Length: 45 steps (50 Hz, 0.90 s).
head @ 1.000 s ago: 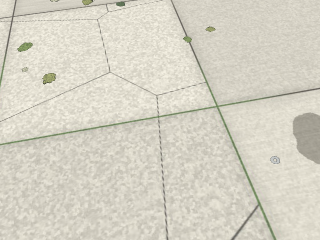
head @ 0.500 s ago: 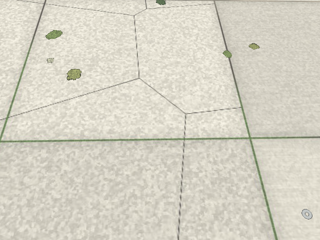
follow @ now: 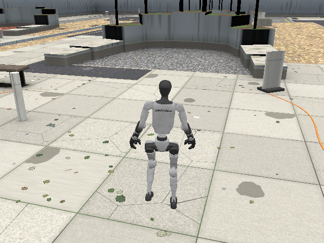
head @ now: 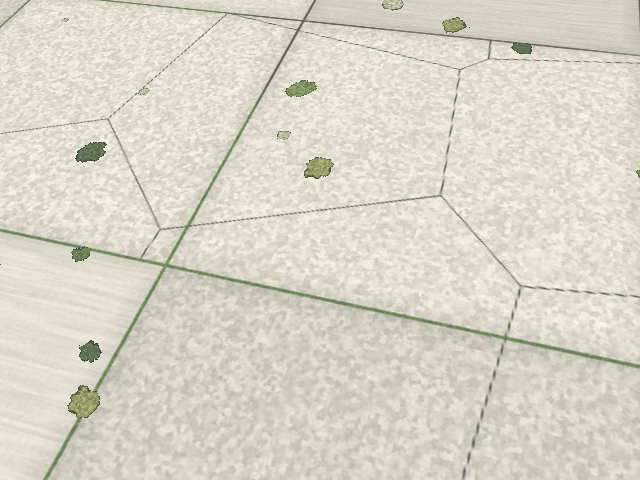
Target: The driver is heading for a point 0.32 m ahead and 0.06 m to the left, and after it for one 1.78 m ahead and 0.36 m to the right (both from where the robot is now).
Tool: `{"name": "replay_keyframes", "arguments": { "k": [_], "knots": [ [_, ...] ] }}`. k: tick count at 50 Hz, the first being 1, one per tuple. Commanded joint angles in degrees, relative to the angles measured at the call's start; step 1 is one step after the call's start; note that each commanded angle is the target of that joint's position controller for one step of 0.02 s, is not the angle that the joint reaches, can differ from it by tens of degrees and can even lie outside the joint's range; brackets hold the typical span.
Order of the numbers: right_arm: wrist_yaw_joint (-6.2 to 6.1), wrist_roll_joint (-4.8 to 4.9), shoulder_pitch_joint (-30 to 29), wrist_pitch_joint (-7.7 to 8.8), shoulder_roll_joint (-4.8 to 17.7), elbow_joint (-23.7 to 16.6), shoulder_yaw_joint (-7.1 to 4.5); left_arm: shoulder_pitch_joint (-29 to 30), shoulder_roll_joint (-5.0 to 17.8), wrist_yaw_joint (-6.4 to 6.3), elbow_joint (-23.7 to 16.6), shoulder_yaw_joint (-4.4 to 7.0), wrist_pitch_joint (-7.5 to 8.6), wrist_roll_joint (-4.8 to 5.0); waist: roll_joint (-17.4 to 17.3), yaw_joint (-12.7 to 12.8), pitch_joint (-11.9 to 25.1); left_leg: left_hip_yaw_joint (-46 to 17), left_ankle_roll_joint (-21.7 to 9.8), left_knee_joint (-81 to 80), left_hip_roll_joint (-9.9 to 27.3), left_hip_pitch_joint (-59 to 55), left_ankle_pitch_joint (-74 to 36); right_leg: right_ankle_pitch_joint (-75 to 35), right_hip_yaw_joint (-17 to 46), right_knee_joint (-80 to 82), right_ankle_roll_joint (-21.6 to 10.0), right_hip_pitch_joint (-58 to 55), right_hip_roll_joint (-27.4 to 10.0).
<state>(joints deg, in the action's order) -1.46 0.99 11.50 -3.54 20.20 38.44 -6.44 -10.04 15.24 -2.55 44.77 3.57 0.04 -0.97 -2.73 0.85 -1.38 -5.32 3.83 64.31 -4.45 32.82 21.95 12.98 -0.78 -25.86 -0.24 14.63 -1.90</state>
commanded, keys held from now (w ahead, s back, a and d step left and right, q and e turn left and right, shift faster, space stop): q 0.32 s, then no key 0.14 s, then w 0.42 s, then w+e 0.12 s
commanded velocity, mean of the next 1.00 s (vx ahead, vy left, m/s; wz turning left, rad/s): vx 0.17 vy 0.00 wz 0.31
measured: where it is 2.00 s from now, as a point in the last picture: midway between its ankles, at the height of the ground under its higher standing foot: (307, 370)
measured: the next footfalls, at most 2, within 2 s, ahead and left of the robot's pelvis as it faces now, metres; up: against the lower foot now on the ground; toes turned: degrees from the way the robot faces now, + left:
left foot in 0.24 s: +0.02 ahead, +0.15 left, +0.00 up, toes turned +11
right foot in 0.70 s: +0.09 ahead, -0.07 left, +0.00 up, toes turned +16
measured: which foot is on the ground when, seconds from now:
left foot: up 0.00-0.22, down 0.24-0.70, up 0.72-1.00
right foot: down 0.00-0.24, up 0.26-0.68, down 0.70-1.00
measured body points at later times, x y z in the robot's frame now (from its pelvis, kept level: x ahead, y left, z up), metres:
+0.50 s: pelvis +0.00 +0.05 +0.00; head +0.02 +0.08 +0.45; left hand +0.05 +0.37 -0.12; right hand +0.23 -0.17 -0.07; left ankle -0.01 +0.14 -0.74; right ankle +0.04 -0.10 -0.68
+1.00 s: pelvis +0.12 +0.06 +0.00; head +0.15 +0.05 +0.45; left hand +0.03 +0.32 -0.11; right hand +0.38 -0.12 -0.09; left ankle +0.21 +0.26 -0.69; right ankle +0.05 -0.08 -0.74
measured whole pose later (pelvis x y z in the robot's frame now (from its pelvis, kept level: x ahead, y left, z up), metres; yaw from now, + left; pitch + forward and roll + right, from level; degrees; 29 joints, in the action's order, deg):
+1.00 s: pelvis +0.12 +0.06 +0.00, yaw +16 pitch +2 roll +1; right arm 1.9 0.7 7.1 3.9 16.7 38.4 -3.5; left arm -25.7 14.5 -0.3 46.9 2.3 3.6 0.7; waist -2.1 5.1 -0.7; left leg -1.7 1.7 39.9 3.5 35.5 3.7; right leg 16.8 0.6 -14.3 -1.1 -0.3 -0.3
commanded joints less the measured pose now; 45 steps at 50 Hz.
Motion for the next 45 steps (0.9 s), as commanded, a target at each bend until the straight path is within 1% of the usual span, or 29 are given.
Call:
{"name": "replay_keyframes", "arguments": {
  "k": [1,5,8,10,11,12,13,14,15,16,17,18,20,23,24,26,28,30,32,33,34,35,36,37,38,39,41,43,45],
  "knots": [
    [0.3,0.49,-3.6,0.46,1.9,-6.0,-0.07,0.7,9.1,-0.69,-4.0,2.03,-0.05,0.01,12.3,1.5,2.7,2.5,2.1,-3.0,3.3,6.6,-1.6,-19.3,8.1,7.4,-11.2,-11.4,-12.6],
    [1.45,0.14,-5.1,0.54,0.9,-8.2,0.78,0.7,12.3,-0.12,-4.5,3.33,-0.52,0.51,13.8,2.4,4.7,5.9,1.4,-14.8,5.8,-2.4,0.4,-22.1,5.0,6.7,-11.8,-10.9,-14.9],
    [2.11,0.25,-4.1,0.04,2.2,-8.6,0.23,0.9,13.2,0.79,-4.5,3.84,-0.39,1.35,14.2,2.0,4.8,8.5,-0.4,-22.3,5.2,-7.9,-0.5,-22.8,3.6,5.3,-11.3,-10.0,-16.1],
    [2.57,0.32,-1.9,-0.24,2.1,-8.1,-0.14,2.0,13.4,1.09,-4.4,4.0,-0.24,2.42,13.7,0.1,4.8,9.6,-2.8,-31.5,4.5,-13.0,-5.6,-22.1,2.2,2.0,-9.4,-9.1,-16.2],
    [2.52,0.22,0.5,-0.25,2.3,-7.2,-0.52,1.9,12.5,1.17,-4.0,3.82,-0.12,2.93,12.4,-1.3,5.3,10.1,-4.7,-38.2,3.3,-18.2,-11.0,-19.6,0.3,-1.4,-7.1,-6.9,-15.1],
    [1.94,0.15,3.1,-0.18,4.6,-6.5,-1.42,-1.5,10.2,1.48,-2.7,3.29,0.13,2.41,6.8,-1.7,6.8,6.0,-6.9,-42.7,4.4,-27.2,-20.0,-12.7,-3.6,-8.5,-2.9,-1.0,-12.5],
    [0.89,-0.11,5.3,0.12,11.9,-7.4,-3.1,-1.3,5.9,1.9,-4.8,1.8,0.32,-0.85,-11.4,-0.8,8.5,-14.3,-12.9,-41.8,19.7,-38.9,-44.3,14.5,-8.7,-26.9,3.0,15.8,-5.6],
    [1.35,-1.93,4.3,1.38,12.8,-8.7,-2.6,3.3,6.7,1.52,-7.4,1.91,0.64,-0.81,-14.1,-2.9,10.1,-24.4,-24.6,-41.9,27.9,-35.4,-50.7,27.5,-1.4,-39.0,5.2,24.8,0.7],
    [1.84,-2.41,4.4,2.57,10.2,-8.3,-1.98,6.2,9.4,1.17,-7.7,2.68,0.57,0.38,-7.7,-4.9,10.2,-20.8,-24.5,-43.4,25.1,-33.5,-44.0,24.9,3.1,-44.0,4.8,25.0,-0.5],
    [1.64,-1.89,1.8,3.25,8.6,-7.7,-1.43,6.5,9.7,0.91,-7.5,2.96,0.39,1.09,-6.0,-3.1,7.6,-16.3,-21.0,-43.5,21.3,-31.4,-38.8,19.9,4.1,-43.8,4.0,25.2,-1.3],
    [1.26,-0.97,-1.3,3.25,6.8,-7.8,-0.87,4.9,9.6,0.44,-6.2,3.11,0.08,0.84,-3.5,-1.6,6.8,-13.1,-18.0,-43.4,18.7,-30.1,-34.8,15.8,4.3,-41.8,4.0,24.9,-1.9],
    [0.93,-0.36,-3.3,3.06,5.6,-8.0,-0.23,3.6,10.0,0.21,-5.7,3.29,-0.24,0.51,-4.4,-0.7,6.3,-11.4,-17.0,-43.6,17.5,-27.8,-35.1,12.8,4.1,-40.7,4.4,23.0,-1.8],
    [0.41,-1.02,-4.0,2.93,4.7,-7.9,0.45,1.4,9.1,0.59,-5.0,3.1,-0.34,0.68,-5.1,0.2,7.7,-9.3,-17.1,-44.0,16.0,-25.5,-36.2,8.7,3.1,-40.2,5.1,18.5,-0.6],
    [0.02,-1.3,-3.6,2.99,4.3,-7.0,0.76,2.0,7.1,0.82,-5.2,2.15,-0.42,1.0,-4.9,-0.5,7.4,-8.7,-16.9,-44.3,15.2,-25.6,-31.6,6.8,3.0,-30.3,5.4,15.8,-0.8],
    [-0.06,-1.14,-2.7,2.92,4.3,-6.5,0.76,2.1,6.7,1.07,-5.3,1.83,-0.37,0.94,-5.1,-1.1,8.0,-9.2,-17.0,-45.4,14.9,-25.4,-22.6,6.2,2.7,-26.8,5.2,14.4,-0.9],
    [0.18,-0.89,-1.0,2.96,5.5,-5.5,0.54,3.5,6.9,1.79,-5.9,1.55,0.04,1.31,-7.2,-3.0,5.7,-12.7,-17.4,-49.3,15.1,-23.2,-0.7,6.5,1.5,-21.4,4.3,13.0,-0.4],
    [0.6,-0.98,-0.3,3.26,5.9,-4.5,0.72,4.3,7.9,2.45,-6.5,1.65,0.89,1.78,-7.9,-3.6,2.6,-16.1,-17.5,-51.2,16.2,-21.5,7.6,8.6,1.0,-17.0,2.9,12.1,-0.1],
    [0.93,-0.65,0.6,3.68,6.5,-3.6,0.76,4.2,8.0,3.0,-6.5,1.59,2.07,2.0,-6.4,-3.8,0.9,-17.7,-17.5,-51.2,16.8,-20.9,10.2,9.9,0.5,-12.9,1.3,10.4,0.2],
    [1.17,-0.11,0.1,3.91,6.4,-3.1,1.01,1.9,7.0,3.46,-5.6,1.37,3.32,2.23,-4.7,-2.1,0.3,-17.7,-16.9,-50.1,16.1,-18.1,11.4,7.0,-0.6,-6.8,-0.8,5.0,1.0],
    [1.25,0.13,-0.8,3.89,5.9,-3.0,1.28,-0.7,6.4,3.62,-4.4,1.28,3.89,2.17,-3.8,-0.4,0.3,-16.7,-16.1,-48.9,14.9,-15.4,11.9,3.1,-1.6,-2.0,-1.8,-0.4,1.6],
    [1.31,-0.04,-1.3,4.0,4.6,-3.0,1.77,-3.7,6.2,3.57,-3.2,1.36,4.3,1.95,-2.7,1.2,0.9,-15.6,-14.8,-46.9,13.0,-12.5,11.7,1.6,-1.0,0.6,-2.5,-6.1,1.7],
    [1.4,-0.42,-2.9,4.37,1.6,-3.5,2.7,-8.5,7.3,3.25,-2.1,1.57,4.68,1.7,-0.3,3.1,2.0,-12.7,-12.2,-40.4,10.2,-7.2,10.4,3.7,4.3,2.4,-4.0,-12.9,-2.6],
    [1.66,-0.89,-4.2,5.08,-2.8,-4.8,3.84,-13.9,11.2,2.79,-1.2,2.19,4.9,1.18,10.1,4.0,3.2,-2.4,-7.8,-23.7,3.3,2.2,8.4,12.6,18.7,8.4,-8.0,-19.7,-12.5],
    [1.35,0.38,-6.5,6.09,0.9,-7.6,2.77,-15.7,15.9,3.39,-0.5,3.64,5.06,0.4,18.4,4.3,-0.7,2.8,-6.1,-13.1,1.0,13.5,13.1,23.8,37.1,15.6,-15.8,-18.1,-21.7],
    [1.3,0.96,-6.5,6.84,4.5,-6.8,1.6,-13.4,12.3,3.19,-1.5,2.67,5.42,0.65,12.8,3.8,-4.1,-0.6,-5.9,-6.0,4.9,17.1,9.7,28.9,37.5,16.6,-16.7,-16.6,-21.5],
    [1.71,0.93,-5.0,7.22,4.4,-5.7,1.39,-11.4,10.0,2.88,-2.1,1.93,5.56,1.02,11.9,2.5,-4.8,-0.6,-5.9,-4.0,6.1,18.6,4.5,27.4,32.9,16.5,-14.6,-17.0,-18.6],
    [2.16,-0.07,-4.9,7.6,3.1,-4.7,1.39,-9.6,9.4,2.69,-2.7,1.45,5.43,1.27,10.1,1.9,-4.5,0.7,-5.3,-4.5,8.2,19.1,-3.5,17.4,24.9,17.3,-12.0,-17.4,-15.2],
    [2.58,-0.38,-6.1,7.89,0.9,-4.5,1.83,-10.4,8.7,2.44,-2.6,1.12,5.3,1.01,9.2,2.3,-3.5,2.9,-4.0,-7.5,8.6,15.7,-10.2,6.2,17.7,18.4,-10.9,-15.4,-12.1],
    [2.79,-0.53,-8.0,8.06,-0.8,-4.9,2.4,-11.5,8.5,2.29,-2.3,0.97,4.99,1.31,8.7,2.9,-2.9,4.6,-2.8,-13.7,8.4,12.2,-14.7,-2.1,12.8,18.7,-10.8,-13.7,-10.1]
  ]
}}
